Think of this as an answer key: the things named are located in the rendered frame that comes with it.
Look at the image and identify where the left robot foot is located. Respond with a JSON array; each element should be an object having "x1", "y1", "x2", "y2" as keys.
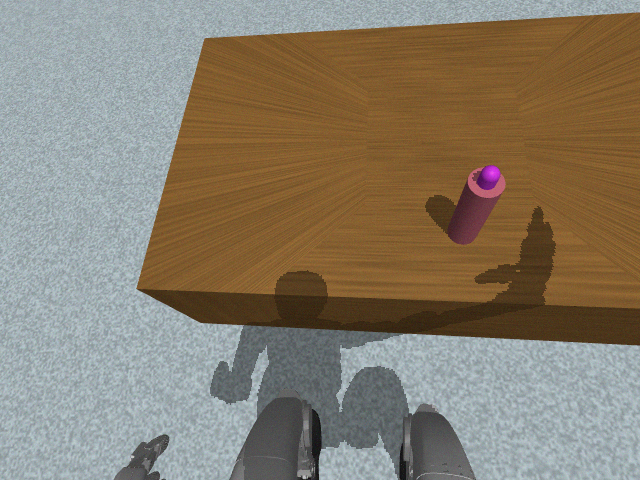
[{"x1": 297, "y1": 409, "x2": 321, "y2": 480}]

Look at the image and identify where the bottle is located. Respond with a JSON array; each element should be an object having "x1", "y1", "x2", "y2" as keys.
[{"x1": 447, "y1": 165, "x2": 506, "y2": 245}]

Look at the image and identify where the left robot hand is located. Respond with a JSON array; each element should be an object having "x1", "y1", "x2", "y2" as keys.
[{"x1": 114, "y1": 434, "x2": 169, "y2": 480}]

